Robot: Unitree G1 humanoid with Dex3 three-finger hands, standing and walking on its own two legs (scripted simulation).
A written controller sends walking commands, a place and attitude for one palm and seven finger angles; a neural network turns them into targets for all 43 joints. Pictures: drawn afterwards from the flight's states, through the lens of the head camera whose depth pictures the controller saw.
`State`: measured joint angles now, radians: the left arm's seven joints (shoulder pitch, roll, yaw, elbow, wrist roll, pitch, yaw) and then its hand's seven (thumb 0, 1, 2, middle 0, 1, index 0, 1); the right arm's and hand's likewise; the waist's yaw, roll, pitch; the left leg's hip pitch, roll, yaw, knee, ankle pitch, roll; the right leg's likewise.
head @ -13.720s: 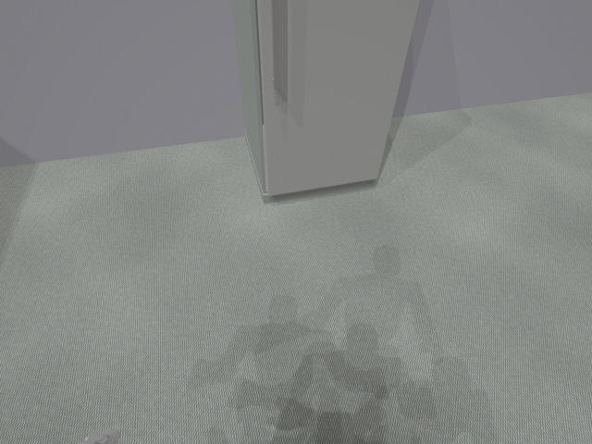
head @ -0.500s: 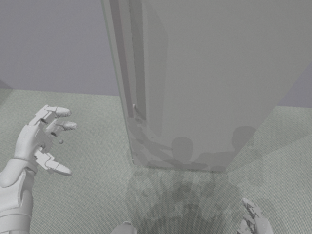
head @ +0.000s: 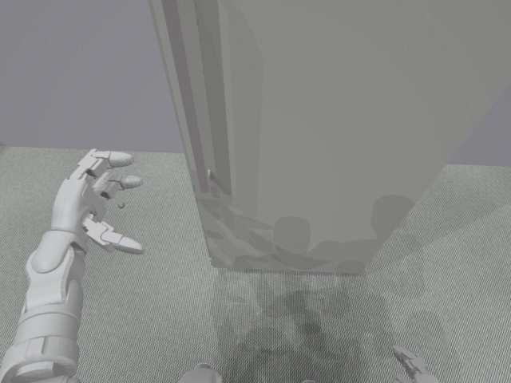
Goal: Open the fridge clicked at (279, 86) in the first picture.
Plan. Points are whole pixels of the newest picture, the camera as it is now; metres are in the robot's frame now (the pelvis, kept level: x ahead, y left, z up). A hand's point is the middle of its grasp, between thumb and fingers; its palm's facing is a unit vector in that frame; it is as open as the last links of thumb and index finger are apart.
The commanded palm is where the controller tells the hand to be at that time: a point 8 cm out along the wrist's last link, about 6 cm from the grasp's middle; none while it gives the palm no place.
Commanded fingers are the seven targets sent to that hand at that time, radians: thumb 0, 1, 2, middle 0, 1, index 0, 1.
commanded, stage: move the hooked fingers beside the handle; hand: left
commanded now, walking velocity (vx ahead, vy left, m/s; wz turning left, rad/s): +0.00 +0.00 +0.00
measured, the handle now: (190, 87) +0.53 +0.12 +0.17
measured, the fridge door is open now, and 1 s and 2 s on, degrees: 0 0 0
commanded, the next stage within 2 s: feel for the door with the fingertips in 1.60 s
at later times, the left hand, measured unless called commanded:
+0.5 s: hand (141, 176) +0.42 +0.20 +0.07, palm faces -0.03 -1.00 +0.00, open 14.0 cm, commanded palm +0.40 +0.25 +0.07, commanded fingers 0.00 -0.50 0.30 -0.30 -1.20 -0.30 -1.20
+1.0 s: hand (160, 157) +0.47 +0.18 +0.07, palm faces -0.03 -1.00 -0.01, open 14.0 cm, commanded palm +0.44 +0.24 +0.07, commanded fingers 0.00 -0.50 0.30 -0.30 -1.20 -0.30 -1.20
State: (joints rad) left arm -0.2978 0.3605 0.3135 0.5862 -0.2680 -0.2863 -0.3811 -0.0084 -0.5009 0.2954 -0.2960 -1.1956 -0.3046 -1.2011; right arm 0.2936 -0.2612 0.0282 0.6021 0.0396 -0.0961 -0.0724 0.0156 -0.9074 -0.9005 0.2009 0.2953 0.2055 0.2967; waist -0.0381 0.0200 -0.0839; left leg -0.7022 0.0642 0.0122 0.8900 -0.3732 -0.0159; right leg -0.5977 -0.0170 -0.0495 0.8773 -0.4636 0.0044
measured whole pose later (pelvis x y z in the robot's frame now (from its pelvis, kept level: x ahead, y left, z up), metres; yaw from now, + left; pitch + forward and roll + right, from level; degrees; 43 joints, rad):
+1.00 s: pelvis +0.00 +0.00 -0.02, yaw -2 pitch +17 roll -2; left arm -0.73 0.42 0.36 1.03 -0.15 -0.37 -0.28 -0.01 -0.50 0.30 -0.30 -1.20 -0.30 -1.20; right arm 0.38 -0.25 0.01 0.63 0.02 0.04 -0.02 0.01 -0.91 -0.90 0.20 0.30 0.20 0.30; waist -0.12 0.02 -0.12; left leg -0.88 0.09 0.03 0.99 -0.41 -0.01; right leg -0.78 0.00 -0.03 0.97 -0.48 0.01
